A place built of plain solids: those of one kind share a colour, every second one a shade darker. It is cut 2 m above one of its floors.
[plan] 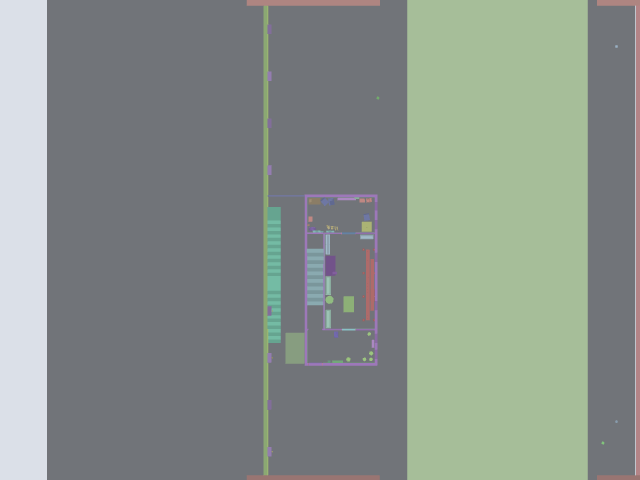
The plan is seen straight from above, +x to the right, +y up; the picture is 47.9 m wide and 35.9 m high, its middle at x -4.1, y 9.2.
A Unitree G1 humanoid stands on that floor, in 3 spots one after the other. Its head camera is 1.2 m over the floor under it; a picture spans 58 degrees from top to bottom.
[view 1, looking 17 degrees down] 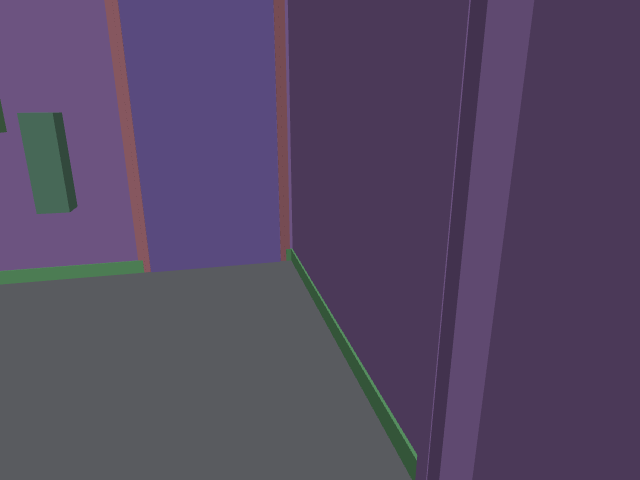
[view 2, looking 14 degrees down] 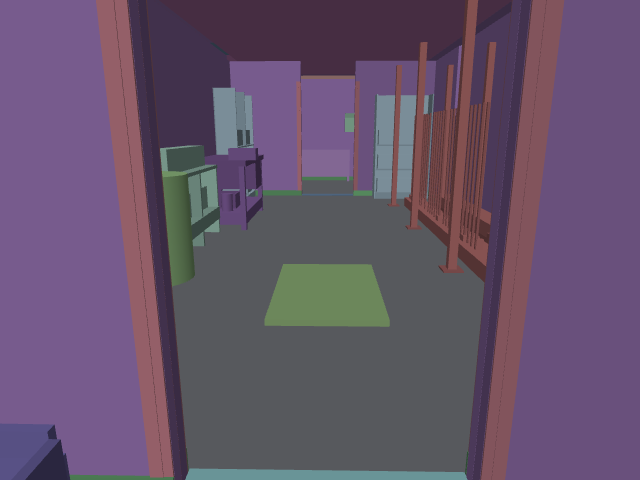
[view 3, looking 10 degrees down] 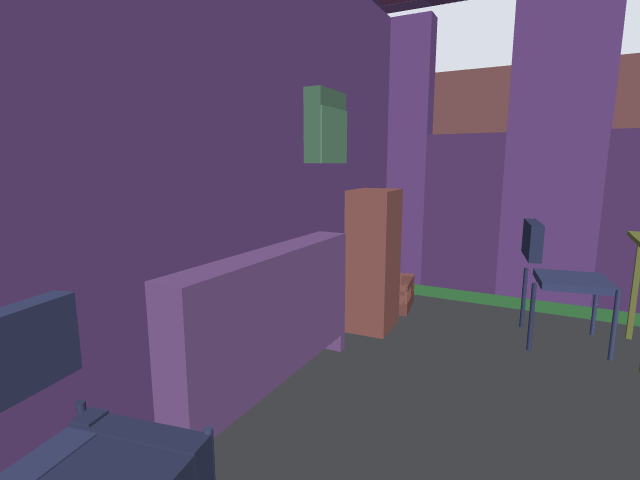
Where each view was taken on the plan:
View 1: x -4.46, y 3.32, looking -104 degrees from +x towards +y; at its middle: wall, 2.58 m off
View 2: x -1.95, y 1.25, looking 91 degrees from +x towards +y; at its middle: ground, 4.96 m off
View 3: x -3.85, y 11.05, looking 28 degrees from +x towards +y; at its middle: radiator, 2.48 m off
